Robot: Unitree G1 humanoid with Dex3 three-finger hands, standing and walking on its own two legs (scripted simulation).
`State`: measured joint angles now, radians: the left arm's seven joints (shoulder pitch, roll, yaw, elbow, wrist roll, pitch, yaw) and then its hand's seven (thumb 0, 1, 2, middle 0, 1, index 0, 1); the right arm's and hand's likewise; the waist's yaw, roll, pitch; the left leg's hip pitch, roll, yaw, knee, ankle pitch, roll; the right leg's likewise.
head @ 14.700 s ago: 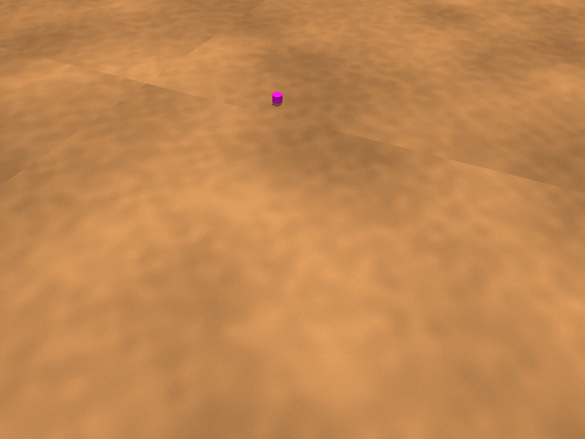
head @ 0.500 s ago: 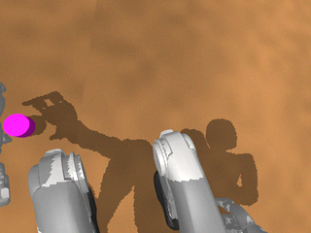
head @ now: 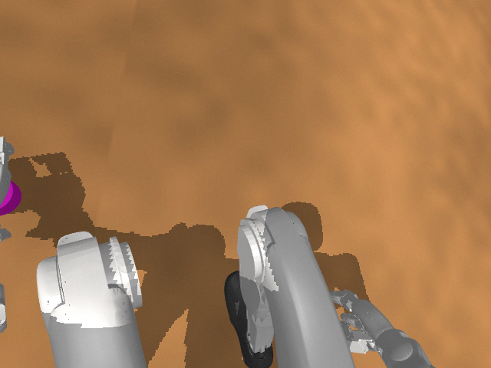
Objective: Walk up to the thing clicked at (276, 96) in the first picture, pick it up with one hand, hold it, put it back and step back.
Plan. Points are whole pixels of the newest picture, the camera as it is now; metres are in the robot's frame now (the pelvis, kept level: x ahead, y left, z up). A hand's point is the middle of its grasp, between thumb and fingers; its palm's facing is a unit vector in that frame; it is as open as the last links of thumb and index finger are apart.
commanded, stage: rest palm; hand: left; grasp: from above
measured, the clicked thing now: out of the picture +0.40 +0.34 -0.27
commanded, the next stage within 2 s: close in 1.26 s
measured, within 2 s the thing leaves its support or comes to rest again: neither
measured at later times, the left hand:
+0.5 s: hand out of the picture +0.38 +0.33 -0.24, palm faces -0.45 -0.22 -0.87, open 14.2 cm
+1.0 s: hand (1, 200) +0.39 +0.32 -0.25, palm faces -0.42 -0.17 -0.89, open 14.0 cm
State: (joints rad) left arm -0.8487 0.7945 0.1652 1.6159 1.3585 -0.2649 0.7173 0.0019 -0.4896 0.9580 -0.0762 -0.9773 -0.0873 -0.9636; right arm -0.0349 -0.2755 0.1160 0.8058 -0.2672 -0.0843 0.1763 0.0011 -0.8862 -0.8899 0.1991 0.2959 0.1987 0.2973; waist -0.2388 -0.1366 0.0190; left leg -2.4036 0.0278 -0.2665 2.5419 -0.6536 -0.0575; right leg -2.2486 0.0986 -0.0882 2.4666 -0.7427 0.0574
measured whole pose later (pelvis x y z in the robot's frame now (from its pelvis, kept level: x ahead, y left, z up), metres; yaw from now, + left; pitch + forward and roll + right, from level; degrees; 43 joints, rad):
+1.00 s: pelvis +0.00 +0.01 +0.00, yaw -3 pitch +26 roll -13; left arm -0.86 0.86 0.14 1.68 1.24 -0.22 0.73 0.00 -0.46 0.90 -0.07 -1.02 -0.10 -0.99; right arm -0.04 -0.29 0.23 0.79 -0.32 -0.24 0.27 0.00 -0.89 -0.89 0.20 0.30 0.20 0.30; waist -0.27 -0.15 0.12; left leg -2.36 0.05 -0.32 2.58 -0.70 -0.04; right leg -2.20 0.12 -0.13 2.45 -0.75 0.08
